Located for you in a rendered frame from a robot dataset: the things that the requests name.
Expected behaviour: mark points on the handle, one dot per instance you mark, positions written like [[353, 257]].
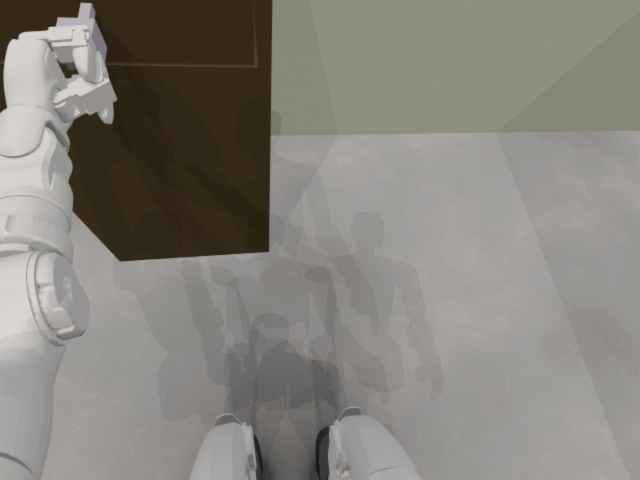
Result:
[[86, 17]]

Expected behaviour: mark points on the drawer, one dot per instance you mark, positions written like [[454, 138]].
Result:
[[147, 31]]

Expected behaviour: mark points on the robot left forearm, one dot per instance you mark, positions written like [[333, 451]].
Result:
[[36, 200]]

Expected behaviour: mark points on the robot left hand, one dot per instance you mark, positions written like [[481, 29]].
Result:
[[33, 77]]

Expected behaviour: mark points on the left robot thigh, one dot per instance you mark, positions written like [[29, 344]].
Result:
[[227, 453]]

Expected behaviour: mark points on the cabinet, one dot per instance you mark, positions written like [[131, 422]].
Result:
[[184, 168]]

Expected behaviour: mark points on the robot right shin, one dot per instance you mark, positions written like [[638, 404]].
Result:
[[334, 474]]

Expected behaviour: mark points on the robot left upper arm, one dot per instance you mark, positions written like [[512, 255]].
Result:
[[42, 307]]

